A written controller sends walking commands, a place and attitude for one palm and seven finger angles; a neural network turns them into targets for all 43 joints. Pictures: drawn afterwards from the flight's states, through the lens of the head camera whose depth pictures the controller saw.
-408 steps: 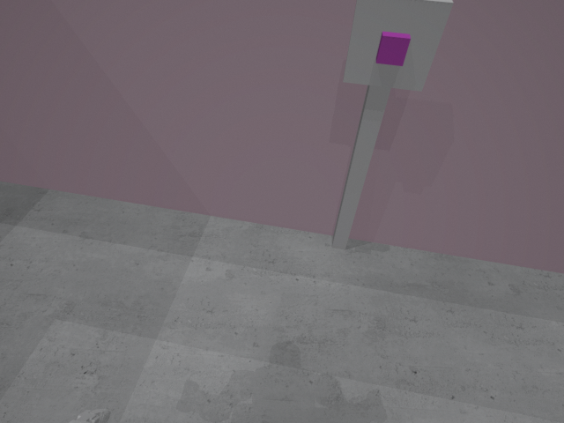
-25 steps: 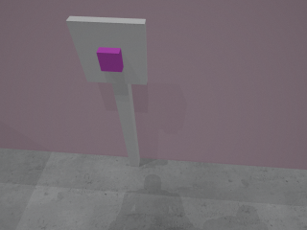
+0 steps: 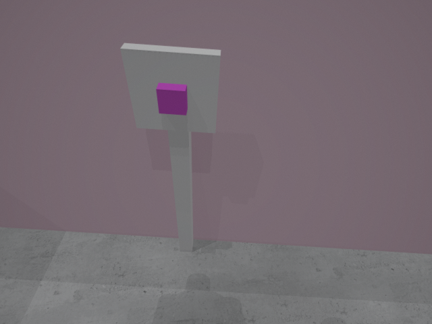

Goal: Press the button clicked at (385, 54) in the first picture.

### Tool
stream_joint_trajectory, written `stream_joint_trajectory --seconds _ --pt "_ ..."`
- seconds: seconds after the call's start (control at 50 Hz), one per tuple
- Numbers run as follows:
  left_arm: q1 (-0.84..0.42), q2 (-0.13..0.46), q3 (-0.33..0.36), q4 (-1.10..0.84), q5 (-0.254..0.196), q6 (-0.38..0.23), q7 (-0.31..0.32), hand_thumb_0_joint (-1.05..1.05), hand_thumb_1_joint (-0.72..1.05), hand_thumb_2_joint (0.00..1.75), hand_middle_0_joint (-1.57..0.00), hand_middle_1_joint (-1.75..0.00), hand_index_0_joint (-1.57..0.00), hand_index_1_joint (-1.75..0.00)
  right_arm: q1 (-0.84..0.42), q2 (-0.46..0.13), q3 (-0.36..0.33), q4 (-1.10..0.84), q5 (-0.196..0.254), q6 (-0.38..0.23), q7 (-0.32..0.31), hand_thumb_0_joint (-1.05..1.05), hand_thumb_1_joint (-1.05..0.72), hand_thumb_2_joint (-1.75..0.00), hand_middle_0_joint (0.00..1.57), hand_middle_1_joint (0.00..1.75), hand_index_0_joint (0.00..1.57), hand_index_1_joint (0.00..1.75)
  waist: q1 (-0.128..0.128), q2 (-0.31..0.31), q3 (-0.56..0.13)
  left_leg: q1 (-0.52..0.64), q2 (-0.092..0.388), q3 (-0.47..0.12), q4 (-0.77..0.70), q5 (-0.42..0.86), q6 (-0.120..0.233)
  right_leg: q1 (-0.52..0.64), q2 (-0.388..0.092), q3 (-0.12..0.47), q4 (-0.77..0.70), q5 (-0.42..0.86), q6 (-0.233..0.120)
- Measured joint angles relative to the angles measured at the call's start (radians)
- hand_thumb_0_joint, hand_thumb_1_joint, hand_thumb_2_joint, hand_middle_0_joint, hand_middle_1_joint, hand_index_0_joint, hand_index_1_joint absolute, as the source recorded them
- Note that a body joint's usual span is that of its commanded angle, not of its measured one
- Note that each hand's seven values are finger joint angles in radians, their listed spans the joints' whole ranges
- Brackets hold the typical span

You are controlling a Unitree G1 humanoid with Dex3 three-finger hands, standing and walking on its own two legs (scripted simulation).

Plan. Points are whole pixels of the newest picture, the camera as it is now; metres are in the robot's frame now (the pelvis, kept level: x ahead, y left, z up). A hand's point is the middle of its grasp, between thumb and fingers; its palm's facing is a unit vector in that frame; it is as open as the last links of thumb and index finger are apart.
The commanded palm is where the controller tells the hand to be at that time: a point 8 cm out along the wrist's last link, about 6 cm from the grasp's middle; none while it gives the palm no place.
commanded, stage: look again from close up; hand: left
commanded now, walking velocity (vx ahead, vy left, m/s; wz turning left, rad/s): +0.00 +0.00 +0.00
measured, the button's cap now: (172, 98) +0.57 +0.15 +0.13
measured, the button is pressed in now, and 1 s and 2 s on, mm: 0 0 0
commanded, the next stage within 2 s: shuffle to correct the standing spot in 0.58 s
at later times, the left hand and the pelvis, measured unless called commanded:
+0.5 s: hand out of the picture -0.03 +0.12 -0.18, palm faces +0.05 -0.99 -0.15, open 7.4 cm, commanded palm none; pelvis -0.01 -0.03 +0.00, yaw +1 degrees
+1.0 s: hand out of the picture -0.04 +0.11 -0.19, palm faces +0.11 -0.99 -0.11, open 7.4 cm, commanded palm none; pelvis +0.01 -0.04 +0.00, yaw +1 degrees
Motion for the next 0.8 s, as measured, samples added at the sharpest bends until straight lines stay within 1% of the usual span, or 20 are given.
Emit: stream_joint_trajectory --seconds 0.16,0.26,0.62,0.74,0.8 --pt "0.013 -0.020 -0.001 0.024 -0.002 -0.004 0.002 0.01 0.91 0.90 -0.20 -0.30 -0.19 -0.30 0.021 0.022 0.002 0.045 0.004 0.002 0.000 0.01 -0.92 -0.89 0.20 0.30 0.20 0.30 -0.003 0.006 0.015 0.007 0.009 -0.004 -0.008 0.008 -0.011 0.009 0.008 -0.004 -0.010 0.010 0.019" --pt "0.019 -0.033 0.000 0.035 -0.002 -0.006 0.004 0.01 0.91 0.90 -0.20 -0.30 -0.19 -0.30 0.028 0.037 0.000 0.064 0.006 0.003 0.001 0.01 -0.91 -0.89 0.20 0.30 0.20 0.30 -0.004 0.009 0.019 0.008 0.018 -0.010 -0.011 0.014 -0.021 0.010 0.016 -0.010 -0.011 0.012 0.021" --pt "0.035 -0.067 0.002 0.043 -0.003 -0.022 0.006 0.01 0.91 0.90 -0.20 -0.30 -0.19 -0.30 0.021 0.052 -0.013 0.084 0.007 0.006 -0.001 0.01 -0.91 -0.89 0.20 0.30 0.20 0.30 0.000 0.015 0.018 -0.012 0.055 -0.034 -0.014 0.037 -0.061 -0.006 0.051 -0.036 -0.008 0.021 -0.012" --pt "0.038 -0.068 0.006 0.038 -0.002 -0.023 0.004 0.01 0.91 0.90 -0.20 -0.30 -0.19 -0.30 0.025 0.055 -0.014 0.082 0.003 0.007 0.000 0.01 -0.91 -0.89 0.20 0.30 0.20 0.30 0.000 0.011 0.017 -0.022 0.063 -0.040 -0.012 0.042 -0.069 -0.015 0.059 -0.042 -0.005 0.023 -0.022" --pt "0.050 -0.067 0.014 0.031 0.003 -0.019 0.000 0.01 0.91 0.90 -0.20 -0.30 -0.19 -0.30 0.040 0.055 -0.018 0.079 -0.003 0.014 0.004 0.01 -0.91 -0.89 0.20 0.30 0.20 0.30 0.002 0.012 0.006 -0.036 0.069 -0.046 0.013 0.023 -0.068 -0.026 0.066 -0.044 0.019 -0.007 -0.032"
